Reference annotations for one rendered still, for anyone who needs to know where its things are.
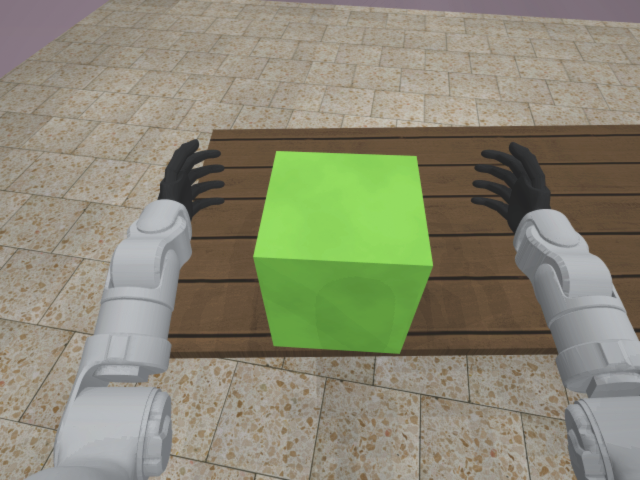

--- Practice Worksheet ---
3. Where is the robot right upper arm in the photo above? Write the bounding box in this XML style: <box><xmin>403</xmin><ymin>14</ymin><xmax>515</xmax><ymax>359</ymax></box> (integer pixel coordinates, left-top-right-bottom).
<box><xmin>565</xmin><ymin>396</ymin><xmax>640</xmax><ymax>480</ymax></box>

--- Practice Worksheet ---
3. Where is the robot left upper arm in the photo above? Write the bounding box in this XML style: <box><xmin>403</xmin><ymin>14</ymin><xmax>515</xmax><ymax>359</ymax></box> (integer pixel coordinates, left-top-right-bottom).
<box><xmin>24</xmin><ymin>387</ymin><xmax>173</xmax><ymax>480</ymax></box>

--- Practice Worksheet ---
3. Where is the right robot forearm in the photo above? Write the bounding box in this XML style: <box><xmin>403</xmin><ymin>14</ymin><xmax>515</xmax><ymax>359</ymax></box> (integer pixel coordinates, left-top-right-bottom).
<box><xmin>513</xmin><ymin>209</ymin><xmax>640</xmax><ymax>398</ymax></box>

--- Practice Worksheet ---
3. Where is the table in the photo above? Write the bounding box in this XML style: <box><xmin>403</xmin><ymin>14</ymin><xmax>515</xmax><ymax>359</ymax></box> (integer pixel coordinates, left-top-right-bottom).
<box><xmin>168</xmin><ymin>125</ymin><xmax>640</xmax><ymax>358</ymax></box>

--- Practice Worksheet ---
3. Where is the carton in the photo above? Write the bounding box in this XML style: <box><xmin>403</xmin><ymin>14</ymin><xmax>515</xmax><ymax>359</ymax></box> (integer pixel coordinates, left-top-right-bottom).
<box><xmin>253</xmin><ymin>151</ymin><xmax>433</xmax><ymax>354</ymax></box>

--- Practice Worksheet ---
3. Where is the robot left hand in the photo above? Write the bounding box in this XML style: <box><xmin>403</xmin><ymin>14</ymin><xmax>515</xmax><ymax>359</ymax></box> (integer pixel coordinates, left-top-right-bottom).
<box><xmin>157</xmin><ymin>139</ymin><xmax>225</xmax><ymax>221</ymax></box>

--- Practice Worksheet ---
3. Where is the robot right hand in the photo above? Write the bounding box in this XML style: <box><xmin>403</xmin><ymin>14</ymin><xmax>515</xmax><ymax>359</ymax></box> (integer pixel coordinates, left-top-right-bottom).
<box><xmin>471</xmin><ymin>142</ymin><xmax>551</xmax><ymax>233</ymax></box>

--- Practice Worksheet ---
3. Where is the left robot forearm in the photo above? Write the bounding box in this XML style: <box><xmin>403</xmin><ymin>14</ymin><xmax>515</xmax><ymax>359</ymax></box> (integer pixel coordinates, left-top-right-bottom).
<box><xmin>53</xmin><ymin>199</ymin><xmax>192</xmax><ymax>467</ymax></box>

